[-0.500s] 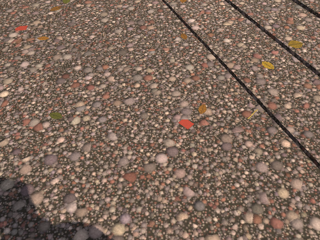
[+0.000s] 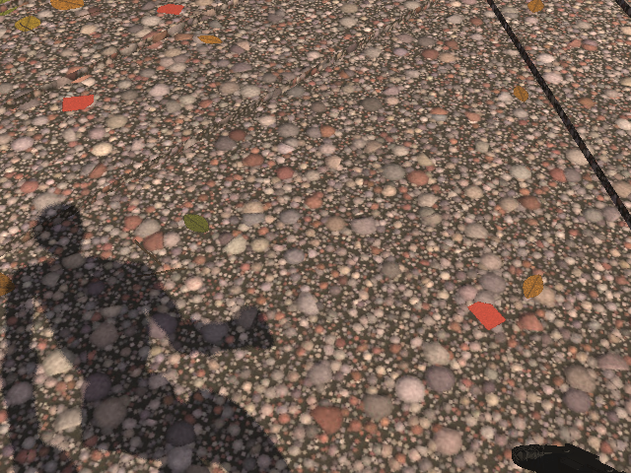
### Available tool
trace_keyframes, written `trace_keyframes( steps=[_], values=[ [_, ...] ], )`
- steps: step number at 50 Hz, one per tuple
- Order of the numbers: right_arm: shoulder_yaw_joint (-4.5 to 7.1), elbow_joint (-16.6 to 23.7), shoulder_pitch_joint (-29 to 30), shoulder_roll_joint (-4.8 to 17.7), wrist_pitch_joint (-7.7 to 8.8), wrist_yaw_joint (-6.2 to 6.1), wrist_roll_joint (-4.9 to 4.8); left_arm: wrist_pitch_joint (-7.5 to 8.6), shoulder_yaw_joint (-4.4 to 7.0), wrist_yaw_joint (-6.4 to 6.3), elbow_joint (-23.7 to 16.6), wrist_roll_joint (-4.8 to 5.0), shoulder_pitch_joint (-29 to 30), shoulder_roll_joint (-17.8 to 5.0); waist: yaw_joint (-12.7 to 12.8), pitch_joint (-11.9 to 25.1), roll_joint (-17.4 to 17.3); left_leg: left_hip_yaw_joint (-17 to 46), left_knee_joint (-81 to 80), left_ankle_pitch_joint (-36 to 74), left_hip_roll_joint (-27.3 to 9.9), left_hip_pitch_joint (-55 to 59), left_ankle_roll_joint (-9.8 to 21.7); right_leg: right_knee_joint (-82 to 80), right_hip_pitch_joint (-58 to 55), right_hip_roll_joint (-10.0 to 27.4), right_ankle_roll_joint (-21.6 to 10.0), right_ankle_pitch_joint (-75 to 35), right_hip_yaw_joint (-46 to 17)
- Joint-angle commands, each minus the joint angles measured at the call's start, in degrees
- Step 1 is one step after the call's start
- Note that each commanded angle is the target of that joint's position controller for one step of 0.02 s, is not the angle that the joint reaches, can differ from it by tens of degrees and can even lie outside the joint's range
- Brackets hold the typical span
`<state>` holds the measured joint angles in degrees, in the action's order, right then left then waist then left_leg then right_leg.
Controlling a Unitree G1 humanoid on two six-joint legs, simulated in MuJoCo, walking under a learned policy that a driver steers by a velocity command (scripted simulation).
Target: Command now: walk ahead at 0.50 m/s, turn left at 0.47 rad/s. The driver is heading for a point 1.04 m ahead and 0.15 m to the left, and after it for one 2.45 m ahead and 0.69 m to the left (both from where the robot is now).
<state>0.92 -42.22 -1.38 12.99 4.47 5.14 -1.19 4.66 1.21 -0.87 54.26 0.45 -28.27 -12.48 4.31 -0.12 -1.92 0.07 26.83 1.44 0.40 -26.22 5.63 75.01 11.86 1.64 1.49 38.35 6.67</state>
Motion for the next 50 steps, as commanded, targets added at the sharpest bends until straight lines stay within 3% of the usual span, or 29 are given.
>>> trace_keyframes(
  steps=[1,2,3,4,5,6,9,11,14,16,18,19,20,21,22,23,26,31,34,38,40,42,43,44,45,46,47,48,50],
  values=[
    [4.79,-2.7,-25.2,12.7,-1.87,-1.78,-0.71,3.20,1.18,1.37,-7.9,0.02,-4.0,-7.6,-11.2,25.3,-9.9,26.8,8.9,27.6,-17.6,56.1,18.6,31.3,40.5,0.9,0.1,3.3,-12.0],
    [5.42,-2.4,-23.3,14.9,-2.00,-3.36,0.18,4.67,0.54,1.27,-12.4,2.88,2.1,-5.5,-10.0,23.6,-7.6,36.0,-2.1,-7.4,-21.3,52.6,20.4,22.0,48.5,1.5,-1.0,-11.3,-15.1],
    [4.63,-0.7,-16.6,11.1,-2.11,-4.24,0.90,4.17,1.51,-0.74,-13.7,2.35,10.5,-7.5,-8.5,15.0,1.2,40.5,-9.9,-22.8,-20.1,39.4,16.8,15.9,48.9,2.9,-0.9,-17.7,-12.4],
    [4.19,1.2,-10.8,10.5,-1.62,-4.87,1.63,2.87,1.88,-1.90,-14.1,1.93,10.1,-7.7,-4.4,10.7,0.2,42.8,-11.2,-20.4,-21.7,28.2,17.5,10.6,45.2,4.0,0.1,-21.9,-14.1],
    [3.80,2.3,-7.7,9.2,-1.27,-4.73,1.66,1.42,2.14,-2.48,-13.2,0.02,9.0,-7.1,-1.9,7.0,3.6,39.6,-12.1,-13.7,-18.5,16.6,17.1,5.1,37.9,5.2,2.2,-21.2,-15.0],
    [3.82,2.7,-6.3,8.5,-1.03,-4.55,1.26,0.65,2.66,-2.65,-12.7,-1.07,7.9,-7.3,-0.4,4.5,2.8,33.8,-11.5,-11.1,-15.4,9.5,15.9,-2.3,33.3,6.1,3.1,-20.0,-15.4],
    [4.49,3.0,-7.1,9.3,-0.74,-5.93,0.62,0.65,2.43,-2.24,-14.1,-2.22,13.5,-5.2,-1.5,4.1,0.8,19.2,-9.8,-1.0,-6.5,-2.3,11.6,-21.1,20.0,4.4,4.0,-28.8,-11.7],
    [4.97,2.0,-10.6,9.8,-1.66,-6.78,-0.17,1.05,1.98,-1.54,-15.5,-1.63,18.7,-3.5,-4.0,5.0,-0.9,16.9,-9.3,-3.8,-4.0,-2.5,9.9,-30.6,14.5,1.2,3.9,-37.7,-10.3],
    [5.21,1.6,-14.1,8.9,-2.55,-6.90,-0.51,1.25,2.49,-0.78,-17.6,0.25,23.6,-4.9,-5.9,4.0,-2.4,21.6,-7.7,-13.1,-4.7,2.3,9.0,-38.2,13.6,-1.3,3.4,-36.4,-11.1],
    [5.32,1.8,-15.2,8.3,-2.77,-6.69,-0.71,1.82,3.50,-0.31,-18.3,0.56,23.8,-6.8,-5.2,3.9,-3.2,25.2,-4.5,-19.2,-5.1,5.2,7.5,-43.1,10.3,-2.1,1.7,-32.8,-11.6],
    [4.72,2.4,-15.1,5.6,-2.60,-6.52,-0.61,2.36,4.70,-0.25,-17.2,0.36,17.8,-8.4,-1.6,4.7,-3.6,24.6,2.3,-23.0,-2.5,2.6,4.4,-46.7,0.2,-0.1,-1.3,-29.6,-11.9],
    [3.58,3.1,-14.5,1.6,-2.08,-6.25,-0.24,2.52,5.60,-0.67,-16.1,-0.39,9.8,-11.2,1.6,9.0,2.0,18.3,17.6,-28.6,1.9,-5.3,1.2,-48.2,-12.4,9.4,-5.1,-25.5,-20.6],
    [3.07,5.9,-18.7,0.6,-1.17,-6.18,-1.62,2.15,7.03,-0.30,-14.4,-1.84,3.6,-16.9,-0.1,13.8,21.7,10.4,33.7,-37.0,7.4,-20.6,-1.2,-55.7,-24.5,22.4,-14.2,-11.2,-46.6],
    [4.23,5.1,-17.8,6.5,-0.78,-6.18,-1.17,2.29,6.64,-0.12,-15.3,-0.91,4.5,-13.5,0.9,11.0,17.1,10.5,42.4,-34.2,2.6,-27.9,-2.3,-58.3,-24.2,23.3,-15.1,0.2,-53.4],
    [5.11,5.4,-13.6,9.0,-1.11,-6.09,-0.49,2.03,5.88,-0.37,-15.9,-0.63,6.5,-10.8,1.6,5.6,12.2,9.8,45.7,-28.7,0.9,-29.8,-2.6,-58.1,-19.8,21.0,-13.3,-2.4,-45.7],
    [5.25,5.4,-11.8,8.3,-1.70,-6.09,0.06,1.54,5.36,-0.40,-16.4,-0.81,9.7,-9.5,0.4,3.0,8.5,8.2,45.8,-24.1,-0.9,-28.0,-3.0,-58.3,-14.5,18.1,-11.6,-10.1,-37.7],
    [5.13,5.4,-12.2,5.5,-2.59,-5.29,-0.05,1.13,4.29,0.15,-15.8,-1.12,14.2,-6.4,-3.2,0.5,9.2,6.6,40.5,-17.9,-3.5,-19.1,-4.0,-62.3,-2.9,12.5,-10.2,-23.6,-24.3],
    [4.26,5.7,-7.3,3.2,-2.23,-4.90,0.77,1.80,5.23,0.52,-12.1,-0.39,11.8,-8.7,-3.4,0.9,6.8,5.6,25.4,-8.4,-3.6,-16.6,-5.0,-64.6,-4.1,12.1,-11.8,-36.0,-15.2],
    [3.50,6.4,-2.0,2.4,-1.44,-4.04,0.51,1.36,5.65,0.20,-10.3,0.64,10.3,-10.1,-1.8,0.3,7.8,2.2,15.1,-2.9,-3.8,-12.1,-5.3,-64.5,-4.2,11.1,-11.4,-36.5,-11.1],
    [3.24,7.8,3.5,3.0,-0.87,-3.14,-0.10,0.55,6.07,0.49,-8.0,1.36,6.7,-11.6,0.2,-1.6,8.0,-0.5,7.4,-6.4,-2.7,-8.4,-4.2,-62.7,-6.9,12.8,-11.4,-36.2,-11.2],
    [3.53,8.1,3.5,4.1,-0.50,-2.92,-0.15,0.00,6.34,0.47,-6.9,1.74,6.7,-12.7,-0.8,-1.8,8.9,-1.6,4.0,-10.0,-1.8,-5.4,-2.3,-60.2,-8.8,14.2,-10.8,-40.2,-11.7],
    [5.25,5.0,-5.9,6.9,-0.41,-3.33,0.44,-0.37,6.00,0.26,-6.2,1.99,7.5,-12.5,-6.4,3.4,7.9,-4.3,-1.1,-7.9,1.4,10.8,0.5,-49.1,-7.2,11.3,-8.6,-56.7,-7.9],
    [6.73,2.6,-15.7,10.4,-0.44,-3.87,0.81,-0.22,5.21,0.07,-6.4,1.40,8.1,-10.8,-10.9,9.8,5.7,1.1,0.5,-6.3,-2.9,26.4,3.1,-36.3,0.5,8.7,-6.2,-54.8,-5.0],
    [8.02,1.5,-22.9,17.0,-0.51,-4.44,1.83,0.75,3.08,0.35,-8.9,0.04,5.7,-5.3,-11.6,17.1,-7.6,25.5,-1.4,-9.8,-19.1,48.5,11.0,-13.0,24.2,0.9,-2.0,-30.1,-1.9],
    [7.21,0.7,-25.4,14.6,-0.55,-4.48,1.27,2.03,2.96,0.59,-8.1,0.79,4.6,-6.0,-11.9,22.2,-12.5,40.8,-8.3,-14.8,-24.4,49.6,15.1,-2.5,32.1,-1.9,-2.0,-5.6,-10.9],
    [5.96,0.7,-21.8,10.8,-0.53,-4.54,1.12,2.42,4.33,0.82,-8.6,2.38,8.0,-10.3,-11.5,14.5,-8.3,31.9,-8.5,-16.3,-22.0,44.2,12.4,1.3,37.2,1.4,-2.7,-8.9,-12.8],
    [5.18,1.1,-17.7,8.2,-0.41,-4.54,0.92,2.25,4.29,0.77,-9.1,2.36,11.3,-10.5,-10.2,9.6,-5.9,23.5,-9.7,-15.6,-19.2,36.6,9.8,-0.8,36.3,3.9,-3.2,-14.1,-11.6],
    [4.59,1.0,-13.9,6.5,-0.19,-4.37,1.10,1.84,4.33,0.44,-9.1,1.48,13.1,-9.7,-8.4,5.5,-3.5,18.6,-12.3,-14.1,-16.7,29.4,8.2,-4.4,34.4,5.5,-3.1,-18.3,-11.1],
    [4.17,0.4,-10.4,4.5,0.80,-4.08,1.74,0.18,4.46,0.17,-8.4,1.12,11.6,-8.0,-5.0,2.0,-5.0,12.0,-16.4,-8.7,-14.3,20.5,6.5,-7.9,28.5,7.0,-2.8,-23.3,-12.1]
  ],
)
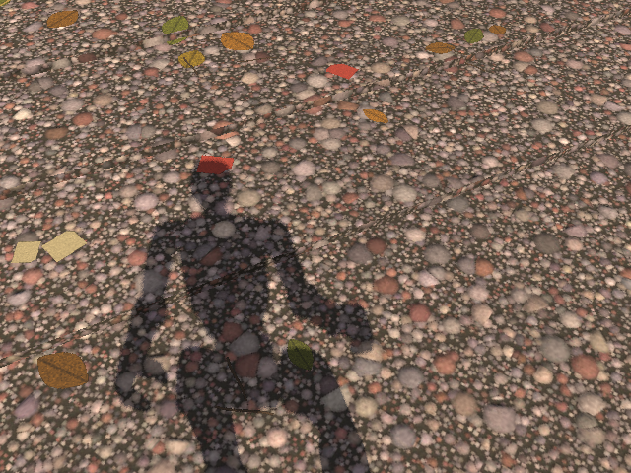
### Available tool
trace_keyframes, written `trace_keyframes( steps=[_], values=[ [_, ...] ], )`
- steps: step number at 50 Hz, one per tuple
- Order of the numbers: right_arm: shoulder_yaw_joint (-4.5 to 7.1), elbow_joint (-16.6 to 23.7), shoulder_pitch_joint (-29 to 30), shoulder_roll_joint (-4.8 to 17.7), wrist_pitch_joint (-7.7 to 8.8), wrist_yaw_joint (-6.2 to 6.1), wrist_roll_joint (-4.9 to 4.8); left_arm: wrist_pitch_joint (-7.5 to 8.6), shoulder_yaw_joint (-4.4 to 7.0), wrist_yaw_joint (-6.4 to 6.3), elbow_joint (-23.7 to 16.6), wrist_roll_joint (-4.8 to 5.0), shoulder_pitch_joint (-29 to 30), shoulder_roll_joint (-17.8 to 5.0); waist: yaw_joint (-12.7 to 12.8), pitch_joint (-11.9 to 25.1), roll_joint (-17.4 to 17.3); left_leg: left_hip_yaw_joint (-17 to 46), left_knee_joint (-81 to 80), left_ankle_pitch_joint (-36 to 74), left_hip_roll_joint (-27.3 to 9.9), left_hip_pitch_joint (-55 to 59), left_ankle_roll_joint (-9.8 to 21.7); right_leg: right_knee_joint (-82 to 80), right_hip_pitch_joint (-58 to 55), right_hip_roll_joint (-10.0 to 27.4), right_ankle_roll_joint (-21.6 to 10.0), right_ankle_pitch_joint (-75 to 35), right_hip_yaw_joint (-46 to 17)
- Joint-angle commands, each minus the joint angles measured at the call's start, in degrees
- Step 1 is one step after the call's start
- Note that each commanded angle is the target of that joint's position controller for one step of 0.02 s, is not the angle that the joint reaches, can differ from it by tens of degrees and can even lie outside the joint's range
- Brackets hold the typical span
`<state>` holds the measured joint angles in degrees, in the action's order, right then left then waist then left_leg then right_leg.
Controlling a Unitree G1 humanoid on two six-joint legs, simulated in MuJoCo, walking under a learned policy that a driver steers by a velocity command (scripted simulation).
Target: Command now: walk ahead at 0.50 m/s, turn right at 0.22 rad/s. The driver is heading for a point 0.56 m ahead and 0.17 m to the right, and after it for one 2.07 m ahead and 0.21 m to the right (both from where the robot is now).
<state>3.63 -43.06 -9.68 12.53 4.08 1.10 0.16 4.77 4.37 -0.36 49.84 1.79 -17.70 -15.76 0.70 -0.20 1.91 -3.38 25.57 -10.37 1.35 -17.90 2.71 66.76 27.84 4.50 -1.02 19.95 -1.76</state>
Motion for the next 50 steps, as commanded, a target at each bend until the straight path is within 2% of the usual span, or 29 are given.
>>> trace_keyframes(
  steps=[1,4,9,14,16,17,18,19,20,21,22,23,24,25,26,28,31,34,36,40,42,43,44,45,46,47,48,49,50],
  values=[
    [1.62,0.6,-2.0,5.2,1.78,-0.01,0.44,-0.68,1.05,-0.39,-3.8,-0.09,0.5,-3.3,-0.6,1.5,-8.4,13.2,-16.3,6.4,-15.3,10.3,9.5,-0.3,11.8,3.9,-0.1,-6.3,-3.9],
    [2.20,-1.5,-3.1,6.7,2.54,-0.61,0.86,-1.52,0.95,-0.48,-4.9,-0.25,3.0,-2.4,-0.3,-0.3,-5.6,6.8,-17.6,14.6,-15.5,10.0,9.2,-6.3,14.6,3.1,0.8,-13.0,-5.5],
    [2.46,-3.8,-4.6,8.6,2.43,-1.64,0.10,-1.37,-0.14,1.30,-7.6,-0.67,11.8,-1.0,-2.8,-3.0,-4.7,-1.7,-19.2,14.8,-14.4,10.4,6.9,-23.1,11.2,1.5,-0.2,-26.6,-1.1],
    [3.04,-6.7,-8.9,10.6,0.82,-2.02,-1.00,-1.85,-0.49,3.18,-11.8,-0.56,18.7,-1.5,-4.5,-5.2,-4.3,-4.7,-15.2,19.8,-17.8,21.6,5.4,-30.3,13.6,0.5,-2.8,-20.4,2.1],
    [3.46,-6.6,-8.2,12.4,-0.07,-2.37,-1.28,-2.04,0.13,3.76,-12.8,-0.62,17.7,-2.9,-2.8,-3.1,-5.9,-6.5,-9.1,36.2,-18.1,24.0,4.1,-30.9,8.8,-2.4,-4.7,-13.9,5.5],
    [3.68,-6.5,-7.7,13.4,-0.57,-2.64,-1.32,-2.23,0.80,3.84,-12.6,-0.65,14.8,-4.2,-0.9,-0.6,-7.2,-7.3,-3.6,46.1,-17.8,24.5,3.4,-30.6,3.7,-4.5,-5.9,-10.4,7.4],
    [3.73,-6.2,-6.7,14.0,-1.13,-2.89,-1.33,-2.34,2.04,3.76,-11.0,-0.53,7.7,-6.2,3.4,3.2,-7.1,-8.6,6.3,51.7,-16.4,22.7,2.2,-32.6,-5.8,-7.2,-7.4,-10.4,8.7],
    [3.32,-5.6,-6.7,13.4,-1.19,-3.22,-1.09,-2.56,4.01,2.96,-8.5,-0.46,-2.1,-10.1,7.9,8.3,-4.8,-9.4,20.5,45.2,-13.9,13.7,0.0,-34.8,-22.2,-7.7,-9.7,-13.2,5.5],
    [1.24,-2.9,-10.9,7.1,-0.27,-2.62,1.06,-2.62,5.57,1.87,-7.6,-0.22,-6.6,-16.9,5.3,14.2,9.5,-8.5,42.8,4.8,-6.3,-10.8,-3.6,-36.1,-44.4,7.0,-18.0,-12.5,-20.4],
    [0.09,-1.6,-10.1,6.1,2.32,-1.52,0.19,-1.98,4.61,2.03,-9.2,-0.22,-6.9,-16.2,4.5,23.4,10.7,4.9,54.7,-23.9,2.1,-23.4,-4.4,-47.9,-53.3,15.5,-25.6,-3.0,-47.3],
    [1.35,-0.2,-3.2,10.3,3.91,-0.72,-2.26,-1.60,3.37,2.06,-9.1,-1.01,-6.2,-12.0,6.8,18.2,5.3,9.4,56.1,-19.7,-1.6,-29.6,-2.9,-50.0,-50.5,13.7,-21.4,-3.3,-40.7],
    [1.04,0.8,-0.2,9.9,4.62,-0.73,-2.67,-1.19,2.82,1.89,-9.3,-0.91,-3.0,-10.0,5.4,11.5,2.4,8.6,52.2,-14.5,-4.1,-30.2,-1.7,-49.8,-42.3,11.4,-18.9,-7.0,-32.3],
    [1.15,0.2,0.0,9.5,4.63,-1.27,-1.42,-1.05,2.24,1.77,-10.1,-0.78,1.5,-8.3,2.5,7.0,-1.9,8.3,46.8,-10.8,-6.5,-26.6,-1.8,-50.1,-32.8,9.0,-17.0,-12.7,-25.9],
    [1.72,-0.2,-0.5,10.2,4.01,-1.67,-0.32,-0.97,1.61,1.58,-11.1,-1.19,4.5,-6.6,0.3,4.9,-1.6,8.3,42.5,-8.5,-8.1,-22.0,-2.2,-51.4,-25.7,7.0,-16.0,-17.8,-21.6],
    [1.95,-0.1,-1.3,10.2,3.16,-1.67,0.03,-0.95,1.37,1.40,-11.8,-1.57,5.7,-6.2,-1.2,4.2,-0.4,8.3,40.5,-7.3,-8.5,-18.8,-2.8,-52.7,-21.5,5.8,-15.8,-19.9,-20.0],
    [1.83,0.3,-1.7,8.7,1.92,-1.78,0.58,-0.64,1.58,0.97,-12.0,-1.30,5.3,-7.1,-2.0,3.5,0.1,7.2,36.0,-5.1,-8.0,-17.1,-4.5,-53.9,-17.1,4.4,-16.2,-24.2,-17.2],
    [1.24,2.6,4.5,7.2,1.41,-1.94,0.87,-0.69,2.13,-0.07,-11.3,-0.93,2.7,-9.0,-0.5,1.2,0.5,6.4,23.9,4.6,-6.3,-17.6,-6.4,-54.4,-13.9,2.0,-14.6,-24.8,-13.6],
    [0.20,2.7,8.3,5.5,1.83,-0.90,0.26,-0.70,1.52,-0.31,-10.0,-1.04,0.9,-7.5,2.1,0.8,3.0,5.0,11.1,17.4,-4.9,-13.0,-6.0,-54.5,-13.6,0.4,-11.7,-20.4,-9.1],
    [0.02,3.4,11.0,6.0,2.05,-0.27,-0.50,-0.41,1.45,-0.10,-8.7,-1.08,-1.1,-8.0,3.7,-0.4,3.4,4.9,8.3,20.9,-4.9,-12.6,-5.1,-54.9,-15.3,2.3,-11.5,-17.0,-9.9],
    [0.02,5.7,15.0,7.9,2.48,0.93,-0.91,-0.74,1.65,-0.14,-6.3,-1.39,-4.2,-9.0,5.1,-2.8,2.4,5.2,5.2,12.7,-4.9,-20.9,-1.3,-51.4,-28.2,7.9,-11.2,-22.4,-11.8],
    [0.02,6.0,13.6,8.4,2.63,1.67,-1.07,-1.26,1.88,-0.52,-5.7,-1.46,-3.9,-9.7,4.0,-2.5,2.8,4.5,4.4,7.2,-4.2,-20.7,0.8,-48.6,-32.4,9.1,-9.9,-30.5,-10.6],
    [0.36,5.4,10.8,9.2,2.62,1.83,-1.07,-1.46,1.97,-0.68,-6.0,-1.51,-2.5,-10.2,2.3,-0.7,3.3,3.1,4.0,4.9,-2.6,-16.1,1.9,-45.9,-32.7,8.5,-9.0,-39.7,-8.9],
    [1.07,3.9,5.6,10.3,2.55,1.77,-0.94,-1.73,1.97,-0.82,-6.3,-1.53,-1.1,-10.5,-0.6,2.8,3.3,1.0,3.0,5.4,-0.2,-7.9,3.3,-40.4,-32.0,6.9,-8.0,-50.7,-6.5],
    [2.20,1.6,-2.5,12.4,2.40,1.57,-0.67,-1.92,1.53,-1.01,-6.9,-1.74,-0.1,-9.8,-4.6,8.1,1.7,1.9,2.7,8.4,0.2,4.3,5.3,-30.3,-28.5,4.0,-6.4,-54.9,-3.6],
    [2.98,0.5,-11.4,16.0,2.12,1.28,-0.46,-1.81,0.54,-1.32,-8.4,-3.04,-0.3,-7.7,-7.2,15.0,-5.4,16.1,2.7,11.1,-9.3,19.8,9.2,-13.2,-17.3,0.3,-4.2,-37.8,-0.6],
    [3.62,-0.3,-13.1,18.6,1.96,1.73,-0.82,-0.53,-0.76,-0.46,-9.1,-2.77,-7.4,-3.0,-2.7,18.5,-20.9,43.9,-3.7,-0.2,-19.8,37.3,18.9,4.3,6.6,-10.1,0.4,7.5,-0.4],
    [2.42,0.1,-12.7,13.4,1.64,1.66,-2.15,0.84,-0.46,0.15,-9.1,-1.86,-3.7,-7.3,-5.6,16.8,-14.0,47.2,-7.9,-11.1,-19.1,38.6,17.1,8.5,14.0,-7.3,-0.1,10.2,-6.5],
    [1.97,1.2,-9.5,11.7,1.27,1.18,-1.69,1.87,0.01,0.68,-10.8,-0.52,2.5,-9.0,-6.1,9.1,-9.7,39.8,-9.0,-9.3,-17.5,32.0,15.0,7.7,17.1,-4.9,-0.4,5.0,-5.9],
    [1.88,2.0,-7.1,11.7,0.98,0.92,-0.97,2.53,-0.24,0.56,-11.6,-0.99,6.0,-8.2,-5.2,5.5,-3.6,34.8,-9.6,-3.4,-15.5,25.1,13.8,4.7,15.7,-3.0,-0.4,1.4,-4.9]
  ],
)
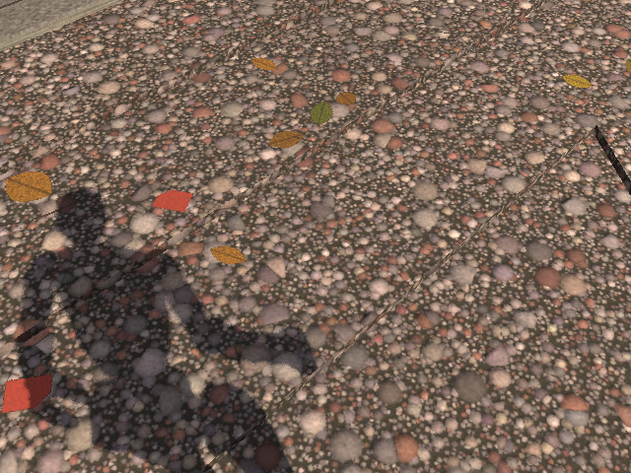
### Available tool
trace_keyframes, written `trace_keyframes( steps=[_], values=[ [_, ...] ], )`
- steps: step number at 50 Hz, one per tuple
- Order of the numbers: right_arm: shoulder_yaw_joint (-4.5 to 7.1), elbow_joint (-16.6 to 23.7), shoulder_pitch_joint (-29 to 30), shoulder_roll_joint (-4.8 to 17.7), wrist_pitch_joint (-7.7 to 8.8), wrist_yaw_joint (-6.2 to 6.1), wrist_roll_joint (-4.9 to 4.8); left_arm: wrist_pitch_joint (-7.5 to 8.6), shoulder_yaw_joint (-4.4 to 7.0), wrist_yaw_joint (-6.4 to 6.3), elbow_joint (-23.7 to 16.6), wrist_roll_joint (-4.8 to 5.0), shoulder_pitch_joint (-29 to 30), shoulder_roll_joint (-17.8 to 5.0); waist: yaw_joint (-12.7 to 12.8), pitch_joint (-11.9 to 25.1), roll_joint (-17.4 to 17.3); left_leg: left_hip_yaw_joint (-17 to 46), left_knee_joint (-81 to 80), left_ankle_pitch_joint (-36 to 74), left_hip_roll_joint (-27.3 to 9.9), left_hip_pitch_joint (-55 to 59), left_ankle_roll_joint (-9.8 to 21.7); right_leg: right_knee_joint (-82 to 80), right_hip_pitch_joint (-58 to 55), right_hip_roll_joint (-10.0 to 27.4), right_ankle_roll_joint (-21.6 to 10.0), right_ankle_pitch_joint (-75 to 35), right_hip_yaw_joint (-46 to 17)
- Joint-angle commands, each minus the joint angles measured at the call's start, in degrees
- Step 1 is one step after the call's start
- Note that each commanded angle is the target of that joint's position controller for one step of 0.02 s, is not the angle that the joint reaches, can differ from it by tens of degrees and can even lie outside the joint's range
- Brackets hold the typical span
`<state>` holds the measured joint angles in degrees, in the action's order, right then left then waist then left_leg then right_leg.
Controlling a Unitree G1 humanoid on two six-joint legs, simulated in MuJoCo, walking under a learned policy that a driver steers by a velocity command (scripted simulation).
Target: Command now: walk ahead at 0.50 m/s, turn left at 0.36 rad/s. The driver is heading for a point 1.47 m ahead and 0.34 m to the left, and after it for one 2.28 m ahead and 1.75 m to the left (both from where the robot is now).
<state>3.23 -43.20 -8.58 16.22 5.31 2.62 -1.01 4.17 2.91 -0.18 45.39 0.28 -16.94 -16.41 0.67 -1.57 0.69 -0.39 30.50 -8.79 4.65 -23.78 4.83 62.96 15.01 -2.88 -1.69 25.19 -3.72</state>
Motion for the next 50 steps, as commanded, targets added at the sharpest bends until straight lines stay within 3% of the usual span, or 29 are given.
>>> trace_keyframes(
  steps=[1,2,5,8,11,14,16,18,19,20,21,22,23,24,25,27,28,30,33,38,41,42,43,44,45,46,48,50],
  values=[
    [2.01,2.7,-6.6,7.3,-0.40,-0.76,0.34,3.37,1.49,0.18,-7.7,-0.74,6.8,-7.3,-3.7,4.2,0.1,28.4,-15.4,1.7,-17.0,25.6,11.3,4.2,27.0,5.7,0.9,-6.1,-2.3],
    [1.68,3.0,-6.0,6.8,-0.37,-1.02,0.80,3.18,1.68,0.09,-8.1,-1.30,6.2,-7.0,-2.0,4.4,-1.3,26.1,-16.3,6.8,-15.6,22.5,11.2,1.5,23.8,6.7,1.4,-7.6,-2.4],
    [1.88,3.3,-6.4,7.2,-0.53,-1.73,0.12,1.99,1.49,-0.27,-8.6,-1.40,5.3,-5.3,-0.5,4.0,-3.8,21.9,-17.7,13.7,-13.7,17.6,11.7,-5.6,22.0,7.0,3.8,-8.4,-0.9],
    [2.53,2.7,-8.5,9.1,-0.98,-2.85,-0.21,1.59,0.90,-0.59,-10.3,-1.37,11.2,-3.7,-2.0,2.2,-3.8,18.3,-18.3,14.7,-11.2,13.2,10.1,-16.5,21.2,5.7,5.6,-17.9,0.1],
    [2.58,1.7,-11.3,9.0,-1.81,-3.52,-0.54,2.11,0.45,-0.04,-11.7,-0.93,17.1,-2.5,-4.2,2.0,-5.0,16.8,-16.9,12.5,-8.8,10.8,7.4,-27.3,16.2,3.2,5.8,-27.9,0.4],
    [2.58,0.9,-14.1,8.7,-2.49,-3.78,-0.76,2.71,0.63,0.70,-12.9,-0.22,21.4,-3.2,-5.6,1.7,-5.5,20.3,-14.5,9.3,-9.8,13.1,6.7,-32.5,14.0,1.5,5.1,-29.5,-0.3],
    [2.66,0.8,-14.5,8.6,-3.08,-4.10,-0.74,3.19,1.15,1.03,-13.3,-0.24,22.1,-4.4,-5.1,1.2,-6.1,23.5,-10.8,10.4,-10.4,16.9,5.9,-36.1,13.4,0.8,4.1,-26.6,-1.5],
    [2.97,1.6,-13.0,8.7,-3.87,-4.54,-0.49,3.73,1.95,0.96,-12.6,-0.59,18.8,-5.9,-2.9,2.6,-8.0,25.1,-4.6,18.7,-9.7,19.3,3.9,-38.8,8.8,0.0,2.1,-23.9,-1.2],
    [2.76,2.7,-10.8,7.9,-4.02,-4.56,-0.52,4.05,2.45,0.65,-11.6,-1.09,14.2,-6.7,0.0,5.4,-7.8,23.5,1.2,23.3,-7.2,18.3,1.8,-42.3,1.4,0.9,0.3,-29.3,-0.5],
    [2.03,4.8,-8.8,5.8,-3.81,-4.41,0.31,4.17,3.17,0.23,-10.7,-2.17,6.8,-9.4,3.4,13.0,-5.1,21.1,13.3,18.3,-4.6,11.3,-0.7,-38.6,-14.0,8.7,-3.5,-41.0,-5.5],
    [0.88,4.6,-17.9,1.3,-3.57,-4.23,1.42,3.30,3.36,-0.24,-10.4,-2.79,2.2,-12.0,0.2,21.1,9.6,14.6,30.6,-24.0,3.2,-3.8,-4.5,-32.8,-33.2,24.1,-11.4,-65.8,-20.3],
    [0.95,4.6,-23.8,6.0,-3.50,-3.94,-0.08,1.97,3.53,0.30,-9.2,-0.98,-0.4,-11.0,0.0,27.8,17.3,12.1,42.4,-33.7,1.2,-12.5,-6.0,-34.0,-37.8,32.2,-17.6,-54.4,-34.7],
    [2.26,3.7,-19.9,9.9,-4.28,-4.19,-0.84,1.12,2.58,0.07,-11.1,-0.86,3.1,-6.9,1.0,21.0,8.5,12.2,47.1,-28.3,-2.1,-15.2,-7.8,-36.8,-30.8,28.2,-15.3,-45.8,-29.3],
    [2.80,5.1,-13.8,11.1,-5.17,-4.43,-0.66,0.28,1.73,-0.26,-11.5,-0.92,6.4,-4.6,1.4,14.1,4.3,9.0,46.6,-23.9,-3.6,-16.5,-8.9,-38.1,-23.3,24.4,-12.5,-44.0,-20.5],
    [3.08,5.7,-11.3,10.6,-6.11,-4.62,-0.19,-0.28,1.19,-0.27,-11.3,-1.04,8.8,-3.9,0.4,9.7,2.5,7.8,45.3,-21.8,-5.1,-15.4,-9.8,-39.5,-16.2,21.3,-11.4,-44.9,-15.2],
    [2.72,6.4,-11.9,7.2,-7.47,-4.64,-0.24,-0.77,1.40,-0.25,-10.2,-1.65,11.6,-4.9,-2.2,5.3,5.5,5.1,40.3,-18.9,-6.9,-9.8,-10.0,-43.7,-4.7,17.3,-10.5,-42.3,-7.8],
    [2.34,6.8,-12.2,5.6,-7.72,-4.67,-0.32,-0.72,1.63,-0.23,-9.6,-1.85,12.2,-5.3,-2.5,4.9,6.9,3.8,37.7,-17.7,-6.8,-8.5,-10.2,-45.2,-2.8,16.6,-11.0,-42.5,-5.5],
    [2.00,8.0,-10.4,4.5,-7.80,-4.66,0.03,-0.76,2.22,-0.50,-8.6,-1.79,12.3,-6.7,-2.3,6.3,7.1,3.2,33.0,-14.9,-7.8,-8.1,-10.3,-46.5,-3.5,18.2,-12.5,-44.7,-3.4],
    [1.87,9.2,-7.8,4.9,-7.94,-3.95,0.33,-1.58,2.70,-1.03,-7.9,-1.02,13.6,-8.0,-1.9,8.6,5.8,2.7,25.7,-8.4,-9.2,-4.9,-9.6,-47.3,-4.1,19.4,-12.7,-40.7,0.1],
    [1.83,11.7,-2.5,5.8,-8.39,-2.71,0.57,-2.76,3.10,-0.48,-6.0,0.08,12.1,-10.1,-0.2,6.4,6.3,0.5,14.1,-7.7,-8.0,0.8,-7.0,-46.5,-3.7,20.1,-11.3,-31.1,2.4],
    [2.01,11.0,-4.6,5.6,-8.03,-2.22,0.87,-3.18,2.83,-0.13,-4.5,1.58,11.8,-10.2,-2.0,6.5,6.0,-1.9,-1.0,-2.0,-5.2,8.5,-4.1,-40.2,-4.8,19.0,-8.1,-28.6,3.2],
    [2.46,10.4,-5.8,7.1,-7.82,-2.46,1.12,-3.13,2.15,0.07,-3.1,1.50,9.0,-8.3,-2.1,6.5,3.8,-0.5,-7.0,4.7,-5.0,14.6,-2.6,-36.2,-1.9,16.6,-4.8,-25.5,5.0],
    [3.41,10.9,-6.9,11.6,-7.77,-3.29,1.32,-2.88,0.85,0.52,-3.1,-0.65,6.9,-4.6,-0.7,9.0,-7.1,11.9,-9.2,23.0,-15.1,23.3,0.3,-24.8,5.3,11.6,0.8,-12.9,10.5],
    [2.91,12.9,-4.4,13.4,-7.72,-3.73,2.65,-2.80,-0.12,0.71,-4.5,-2.15,6.1,-2.8,0.5,9.3,-17.9,24.6,-8.3,34.3,-27.0,24.9,10.9,-13.9,15.9,5.6,5.6,11.3,10.2],
    [2.31,12.1,-5.9,10.1,-6.92,-3.38,3.24,-3.26,1.15,0.21,-4.5,-1.08,9.7,-7.0,-3.6,11.1,-12.3,23.8,-9.1,30.9,-27.0,20.5,15.1,-5.7,15.8,6.3,6.7,13.4,4.3],
    [1.84,11.2,-4.5,9.2,-6.16,-3.11,3.05,-3.79,1.72,0.06,-4.2,0.06,10.1,-8.1,-2.5,9.1,-10.5,19.4,-9.2,27.5,-23.4,18.8,12.9,-2.6,16.1,6.8,6.5,11.0,3.0],
    [1.63,10.8,0.2,8.5,-5.57,-3.15,1.94,-4.74,2.09,-0.75,-2.4,-0.21,9.1,-8.0,-1.0,7.0,-8.6,14.8,-9.3,23.8,-19.7,16.4,8.7,-3.2,15.8,7.3,6.6,5.4,2.0],
    [0.18,9.9,3.2,4.7,-5.32,-3.37,2.40,-5.25,1.53,-0.64,-0.4,-0.14,5.6,-5.7,1.6,8.0,-8.0,9.2,-9.1,26.7,-17.2,12.5,7.3,-6.6,8.8,7.0,7.3,0.5,2.5]
  ],
)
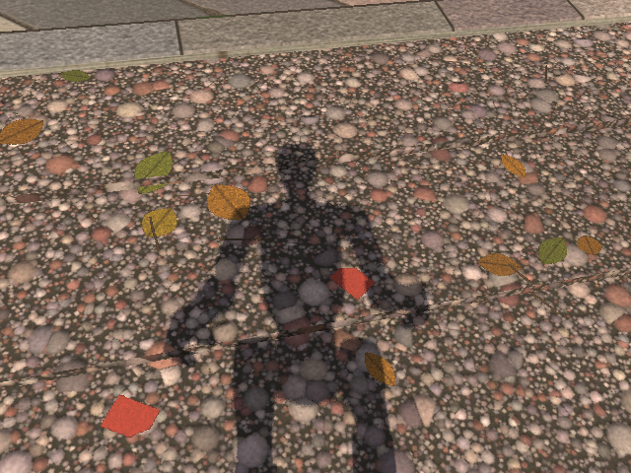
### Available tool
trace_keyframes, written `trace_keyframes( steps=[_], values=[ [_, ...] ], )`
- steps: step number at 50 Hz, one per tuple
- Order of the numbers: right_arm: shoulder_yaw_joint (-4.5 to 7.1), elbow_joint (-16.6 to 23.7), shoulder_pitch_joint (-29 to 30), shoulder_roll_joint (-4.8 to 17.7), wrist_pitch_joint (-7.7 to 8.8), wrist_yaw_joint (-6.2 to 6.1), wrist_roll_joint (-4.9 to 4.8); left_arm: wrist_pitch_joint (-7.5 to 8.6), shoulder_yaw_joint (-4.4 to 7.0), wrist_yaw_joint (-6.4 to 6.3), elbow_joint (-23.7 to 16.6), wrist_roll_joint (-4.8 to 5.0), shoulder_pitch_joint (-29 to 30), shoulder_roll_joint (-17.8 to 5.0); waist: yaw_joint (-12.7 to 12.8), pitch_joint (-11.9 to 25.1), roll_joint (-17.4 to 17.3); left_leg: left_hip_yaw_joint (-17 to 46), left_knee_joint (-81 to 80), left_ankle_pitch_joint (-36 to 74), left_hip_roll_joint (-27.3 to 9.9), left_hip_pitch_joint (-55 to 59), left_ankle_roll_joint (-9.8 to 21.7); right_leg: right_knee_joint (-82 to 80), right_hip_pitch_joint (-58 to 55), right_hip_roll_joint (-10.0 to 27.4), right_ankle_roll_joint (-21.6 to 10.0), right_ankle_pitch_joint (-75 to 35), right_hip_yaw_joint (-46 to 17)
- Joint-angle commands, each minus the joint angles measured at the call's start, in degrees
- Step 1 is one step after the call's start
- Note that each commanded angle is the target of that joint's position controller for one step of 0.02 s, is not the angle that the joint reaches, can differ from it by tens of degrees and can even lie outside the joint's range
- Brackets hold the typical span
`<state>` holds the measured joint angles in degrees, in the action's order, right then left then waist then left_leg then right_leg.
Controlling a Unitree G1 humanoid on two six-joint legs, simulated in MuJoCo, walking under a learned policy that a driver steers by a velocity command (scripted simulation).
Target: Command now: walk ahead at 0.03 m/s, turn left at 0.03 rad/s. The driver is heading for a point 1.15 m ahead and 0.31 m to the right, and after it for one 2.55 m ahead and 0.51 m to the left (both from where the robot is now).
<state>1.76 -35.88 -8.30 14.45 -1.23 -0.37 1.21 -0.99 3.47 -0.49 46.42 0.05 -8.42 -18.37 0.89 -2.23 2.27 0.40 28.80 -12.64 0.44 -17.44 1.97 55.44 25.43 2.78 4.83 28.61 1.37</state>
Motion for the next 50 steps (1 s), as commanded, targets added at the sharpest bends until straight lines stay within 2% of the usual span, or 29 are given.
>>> trace_keyframes(
  steps=[1,2,4,7,9,11,12,13,14,15,16,18,19,24,26,29,30,31,32,33,34,35,36,37,38,40,45,48,50],
  values=[
    [1.34,2.0,3.5,5.2,1.35,-0.36,0.43,-0.16,0.43,-0.17,-0.8,0.31,-3.6,-2.3,1.5,8.9,-9.9,6.1,-7.1,29.4,-11.8,6.0,9.5,-4.0,-4.2,1.5,0.9,-4.6,-2.2],
    [1.32,1.3,3.1,4.9,1.43,-0.37,0.59,-0.18,-0.04,-0.07,-0.8,0.40,-2.4,-1.5,0.5,8.5,-10.3,5.5,-7.0,28.1,-11.6,6.5,9.4,-8.1,-5.7,1.4,0.9,-5.6,-1.7],
    [2.05,-0.1,1.2,7.2,1.21,-0.64,0.59,-0.39,-0.15,-0.07,-1.7,0.56,-0.4,-2.6,-1.3,8.8,-10.5,7.2,-8.0,19.5,-13.3,7.6,10.5,-12.7,-7.4,0.7,0.4,-6.2,-0.6],
    [3.78,-1.3,-0.6,11.8,0.54,-1.07,-0.79,-0.42,0.25,-0.02,-2.7,0.97,0.5,-4.8,-2.9,4.4,-11.5,12.6,-13.4,-16.1,-15.3,5.8,10.5,-14.9,-5.4,-1.4,-2.7,-5.5,2.9],
    [3.96,-2.0,-0.5,11.5,0.78,-1.34,-1.63,0.11,0.28,0.25,-2.3,1.00,-0.8,-4.1,-1.9,0.7,-10.8,14.2,-14.9,-25.3,-16.5,3.3,9.5,-18.1,-5.9,-1.2,-6.1,-3.9,3.3],
    [3.84,-1.8,2.2,9.7,1.25,-1.35,-2.27,0.79,0.37,0.64,0.9,1.17,-7.3,-2.7,1.5,-0.3,-8.6,10.2,-11.6,-24.2,-14.1,-1.3,7.0,-26.0,-13.8,-2.0,-10.2,-6.2,3.5],
    [3.41,-1.1,4.3,7.3,1.67,-1.23,-2.20,1.20,0.77,0.69,3.1,1.20,-12.1,-3.3,3.2,-0.6,-5.0,5.4,-3.7,-21.0,-11.0,-5.9,4.6,-29.7,-18.9,-0.2,-12.6,-5.3,-0.9],
    [2.46,1.6,7.3,2.8,2.55,-0.82,-1.85,1.80,2.36,0.28,4.6,1.05,-17.4,-8.7,3.5,0.4,7.7,-5.8,14.3,-17.7,-2.4,-16.3,-0.8,-36.5,-23.6,10.0,-18.4,4.7,-20.2],
    [2.46,4.2,12.4,4.0,4.09,-0.67,-2.62,3.18,3.07,0.87,3.6,0.39,-18.9,-11.9,6.5,-2.8,13.7,-2.9,25.4,-23.5,3.7,-29.5,-2.2,-46.8,-27.6,18.5,-25.3,7.4,-42.2],
    [3.21,3.6,11.2,6.0,5.41,-0.16,-3.57,4.48,2.15,0.68,2.5,-0.87,-16.0,-9.0,4.6,-4.1,9.0,2.5,33.1,-21.0,-0.1,-34.2,-2.0,-46.8,-29.3,19.7,-25.2,3.4,-41.8],
    [3.47,2.2,8.8,6.8,6.21,0.52,-3.38,5.33,1.74,0.48,1.6,-0.39,-13.6,-7.3,2.6,-3.9,6.4,3.6,34.4,-15.1,-1.8,-35.2,-1.5,-45.1,-30.4,17.1,-23.0,-1.3,-35.9],
    [3.83,1.2,8.6,7.2,7.17,0.93,-1.28,5.26,1.32,0.09,0.7,0.97,-12.8,-5.6,2.3,-2.4,2.9,2.6,32.0,-6.6,-3.3,-34.9,-2.1,-43.9,-32.0,13.2,-19.8,-13.0,-27.7],
    [3.80,1.2,9.0,6.6,7.31,1.29,-1.03,4.85,0.81,-0.15,0.7,0.89,-13.4,-4.1,2.0,-1.4,3.1,2.1,29.8,-3.3,-3.3,-32.1,-2.7,-44.2,-30.8,11.4,-18.7,-17.2,-24.3],
    [1.84,3.1,14.6,1.5,7.19,2.18,-1.75,3.20,1.39,-1.38,-0.3,0.89,-16.8,-5.7,4.2,-2.6,4.1,-1.4,13.4,4.2,-0.2,-22.7,-5.0,-44.9,-22.7,7.2,-16.5,-22.1,-16.7],
    [1.85,4.0,15.5,2.4,7.37,2.63,-2.12,2.91,1.77,-1.27,-0.8,0.85,-17.8,-7.1,4.2,-2.9,6.7,-3.6,10.9,2.5,1.2,-16.3,-4.8,-45.1,-17.8,8.0,-16.7,-22.5,-17.3],
    [3.63,3.1,8.8,7.0,7.90,2.52,-2.67,3.28,1.83,-1.08,-2.7,1.59,-15.2,-7.4,-0.8,0.1,8.6,-3.3,7.4,3.5,2.1,-4.2,-2.3,-40.9,-14.6,8.8,-15.0,-29.3,-18.8],
    [4.67,1.5,3.2,8.8,7.92,2.03,-2.49,3.43,1.64,-1.20,-3.5,1.44,-13.7,-7.2,-4.1,3.1,8.6,-3.7,4.9,3.9,3.2,4.1,-1.0,-35.4,-13.1,7.1,-13.2,-37.8,-17.6],
    [5.86,-0.4,-5.8,11.2,7.89,1.26,-2.02,3.63,1.16,-1.34,-4.9,0.82,-11.7,-5.5,-8.7,8.8,7.1,-0.1,4.3,3.4,0.0,17.1,1.2,-23.9,-8.0,3.7,-10.6,-42.5,-14.9],
    [7.13,-1.3,-15.2,16.5,7.51,0.64,-0.22,3.82,-0.08,-1.72,-7.9,1.13,-13.5,-0.6,-10.6,20.1,-6.8,23.7,-1.4,-16.1,-15.6,35.8,8.4,-0.7,7.3,-4.1,-6.4,-27.8,-9.2],
    [6.02,-1.4,-15.8,14.8,7.43,0.94,0.26,4.53,-0.38,-1.20,-8.9,1.76,-16.0,0.2,-7.8,23.8,-21.2,48.2,-14.3,-30.8,-24.1,36.1,12.6,11.5,14.6,-5.9,-6.1,3.4,-12.9],
    [4.56,-1.1,-10.4,10.4,7.48,0.39,-0.79,4.50,1.15,-0.48,-8.3,2.80,-14.5,-4.4,-5.7,13.6,-16.7,44.6,-16.2,-36.1,-24.0,27.7,11.5,18.6,18.7,-2.3,-6.4,0.3,-12.5],
    [4.18,-1.5,-7.6,8.8,7.09,-0.17,-1.76,4.21,1.36,-0.14,-8.8,2.42,-10.7,-5.1,-4.8,6.9,-11.9,34.6,-15.9,-29.0,-22.5,20.0,10.2,18.4,19.3,0.1,-7.0,-3.7,-9.2],
    [3.92,-2.5,-5.4,7.3,6.83,-0.32,-1.64,4.00,1.36,-0.03,-8.9,1.59,-9.0,-4.2,-3.4,3.7,-8.0,26.3,-16.1,-20.1,-19.7,13.7,8.9,16.4,17.3,2.2,-7.3,-6.4,-7.8],
    [3.55,-2.9,-3.6,5.9,6.94,-0.29,-0.92,3.50,1.58,0.13,-8.7,1.32,-9.4,-3.3,-1.6,2.0,-8.6,19.7,-17.2,-13.3,-17.4,8.6,7.7,14.4,14.0,3.8,-7.3,-8.2,-8.0],
    [3.42,-3.2,-1.8,5.2,7.14,-0.24,-0.73,2.77,1.57,0.31,-8.2,1.65,-10.8,-2.2,-0.1,1.6,-10.1,14.5,-18.6,-9.6,-16.1,5.2,7.0,13.6,10.9,4.6,-7.1,-9.0,-7.8],
    [3.63,-4.4,-1.9,5.4,8.08,-0.05,-1.09,1.96,1.21,0.42,-8.3,1.44,-10.3,-0.7,0.3,0.7,-8.3,9.0,-21.0,-4.0,-15.9,2.6,8.5,11.3,9.3,4.7,-6.5,-11.9,-7.1],
    [4.68,-6.2,-2.6,9.5,7.90,0.24,-2.02,2.53,-0.06,1.43,-10.6,0.73,-3.1,0.4,0.0,-0.6,-5.4,-0.3,-22.7,1.2,-14.8,3.9,9.3,-7.6,8.0,4.3,-5.4,-21.2,-5.2],
    [5.36,-7.6,-5.3,12.2,7.21,0.47,-2.94,2.90,-0.30,2.44,-11.8,0.77,1.5,-0.7,-2.0,-1.1,-6.0,-2.0,-22.7,0.2,-16.1,5.4,8.5,-15.7,3.7,3.2,-5.6,-21.0,-2.0],
    [5.49,-8.6,-6.4,13.1,6.61,0.69,-3.46,3.13,0.13,2.67,-12.2,0.73,1.9,-2.4,-1.6,-1.5,-5.6,-1.6,-20.9,-0.5,-18.1,8.2,8.0,-18.8,2.1,2.6,-7.0,-19.1,-1.0]
  ],
)
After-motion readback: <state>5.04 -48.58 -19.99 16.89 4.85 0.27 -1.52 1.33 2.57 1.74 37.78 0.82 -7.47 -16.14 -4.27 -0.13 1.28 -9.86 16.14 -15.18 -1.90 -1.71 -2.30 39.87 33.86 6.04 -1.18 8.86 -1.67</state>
